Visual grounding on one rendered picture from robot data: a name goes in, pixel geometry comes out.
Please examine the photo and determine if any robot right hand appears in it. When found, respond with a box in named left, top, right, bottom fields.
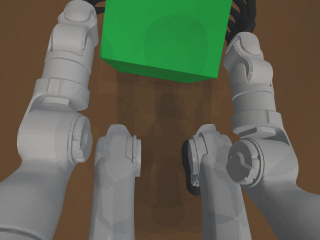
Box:
left=225, top=0, right=257, bottom=46

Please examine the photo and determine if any robot left hand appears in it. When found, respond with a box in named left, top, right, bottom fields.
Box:
left=82, top=0, right=106, bottom=15

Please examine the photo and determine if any robot right shin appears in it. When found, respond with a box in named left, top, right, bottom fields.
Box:
left=190, top=124, right=233, bottom=186

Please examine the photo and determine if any robot left upper arm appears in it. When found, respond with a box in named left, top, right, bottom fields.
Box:
left=0, top=109, right=93, bottom=240

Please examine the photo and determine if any robot right thigh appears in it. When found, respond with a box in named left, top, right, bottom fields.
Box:
left=188, top=131, right=252, bottom=240

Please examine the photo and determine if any robot right forearm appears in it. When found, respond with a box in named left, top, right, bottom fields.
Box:
left=222, top=32, right=294, bottom=151

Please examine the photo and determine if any carton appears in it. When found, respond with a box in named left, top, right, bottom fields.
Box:
left=99, top=0, right=232, bottom=83

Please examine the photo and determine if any robot left forearm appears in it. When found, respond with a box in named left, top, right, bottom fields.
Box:
left=17, top=0, right=99, bottom=157

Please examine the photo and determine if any robot right upper arm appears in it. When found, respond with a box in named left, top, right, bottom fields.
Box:
left=226, top=137, right=320, bottom=240

